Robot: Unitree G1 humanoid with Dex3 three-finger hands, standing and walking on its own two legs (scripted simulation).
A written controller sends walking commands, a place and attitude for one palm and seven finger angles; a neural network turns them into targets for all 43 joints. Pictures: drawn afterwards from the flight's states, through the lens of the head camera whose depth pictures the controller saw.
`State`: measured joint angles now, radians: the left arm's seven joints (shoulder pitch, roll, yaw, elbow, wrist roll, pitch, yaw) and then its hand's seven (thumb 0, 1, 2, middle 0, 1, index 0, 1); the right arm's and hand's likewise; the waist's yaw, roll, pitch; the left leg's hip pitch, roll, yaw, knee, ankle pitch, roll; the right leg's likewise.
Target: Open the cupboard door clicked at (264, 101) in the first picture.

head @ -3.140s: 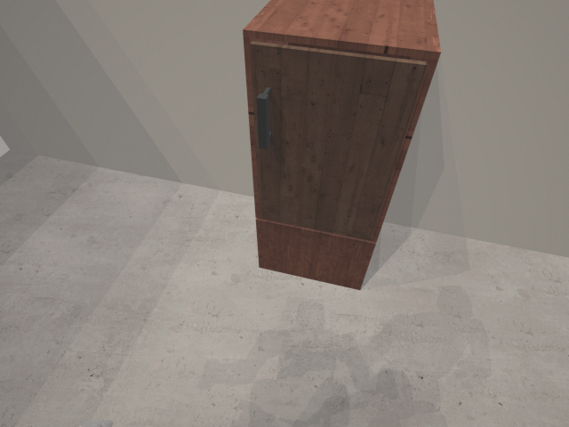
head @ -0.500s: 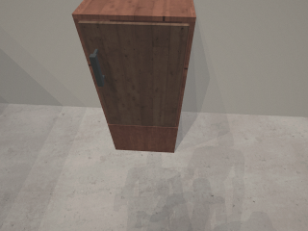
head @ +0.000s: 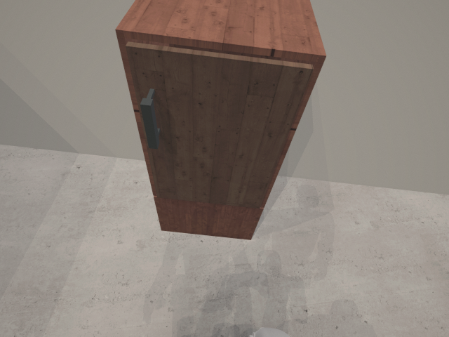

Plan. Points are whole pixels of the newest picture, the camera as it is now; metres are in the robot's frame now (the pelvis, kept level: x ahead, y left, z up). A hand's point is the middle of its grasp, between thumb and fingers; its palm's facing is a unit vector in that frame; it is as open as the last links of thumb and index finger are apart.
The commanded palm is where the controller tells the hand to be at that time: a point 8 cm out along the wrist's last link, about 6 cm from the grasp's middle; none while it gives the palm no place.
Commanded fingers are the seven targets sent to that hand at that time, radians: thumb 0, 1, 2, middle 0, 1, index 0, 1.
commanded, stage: come to a stop and stand still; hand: left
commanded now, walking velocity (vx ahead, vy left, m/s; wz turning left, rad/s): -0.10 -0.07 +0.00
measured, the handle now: (152, 119) +0.57 +0.23 +0.00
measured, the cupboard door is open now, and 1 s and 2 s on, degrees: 0 0 0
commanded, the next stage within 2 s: look again from close up in 0.72 s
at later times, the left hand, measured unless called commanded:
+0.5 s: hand out of the picture +0.04 +0.10 -0.17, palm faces +0.07 -0.98 -0.21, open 7.3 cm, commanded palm none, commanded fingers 0.00 0.90 0.90 -0.20 -0.30 -0.20 -0.30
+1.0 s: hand out of the picture -0.07 +0.09 -0.18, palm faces +0.08 -0.98 -0.16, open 7.4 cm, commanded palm none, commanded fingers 0.00 0.90 0.90 -0.20 -0.30 -0.20 -0.30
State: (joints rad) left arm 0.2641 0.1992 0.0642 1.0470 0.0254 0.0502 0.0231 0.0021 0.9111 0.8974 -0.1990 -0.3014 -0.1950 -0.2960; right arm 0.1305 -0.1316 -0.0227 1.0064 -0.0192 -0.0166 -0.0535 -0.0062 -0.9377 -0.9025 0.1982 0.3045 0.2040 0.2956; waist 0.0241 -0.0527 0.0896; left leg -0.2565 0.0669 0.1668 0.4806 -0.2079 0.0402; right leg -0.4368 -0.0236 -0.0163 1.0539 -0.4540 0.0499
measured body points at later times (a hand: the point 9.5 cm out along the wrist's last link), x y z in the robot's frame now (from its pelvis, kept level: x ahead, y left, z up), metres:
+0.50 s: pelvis -0.02 -0.08 -0.01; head -0.01 -0.08 +0.44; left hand +0.04 +0.15 -0.15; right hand -0.01 -0.30 -0.17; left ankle -0.05 +0.05 -0.73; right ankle +0.00 -0.17 -0.74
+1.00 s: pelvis -0.03 -0.06 +0.00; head -0.03 -0.07 +0.45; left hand -0.07 +0.15 -0.16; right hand -0.02 -0.28 -0.17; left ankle -0.05 +0.05 -0.74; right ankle +0.00 -0.17 -0.74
